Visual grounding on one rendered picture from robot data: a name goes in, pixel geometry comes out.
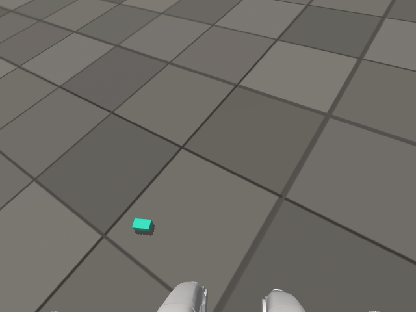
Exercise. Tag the small box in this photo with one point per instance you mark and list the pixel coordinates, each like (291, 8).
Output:
(142, 224)

